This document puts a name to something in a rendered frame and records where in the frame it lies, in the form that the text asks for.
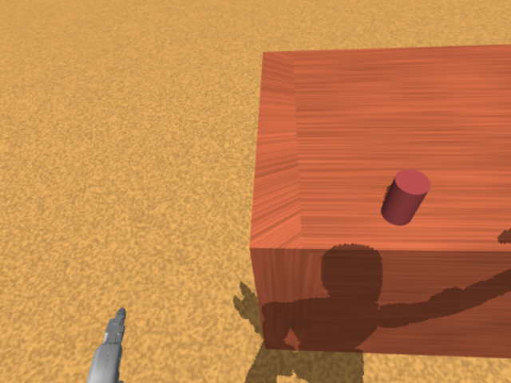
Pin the can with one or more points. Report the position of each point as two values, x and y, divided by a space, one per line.
406 193

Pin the left robot hand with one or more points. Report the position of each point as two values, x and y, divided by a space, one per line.
107 357

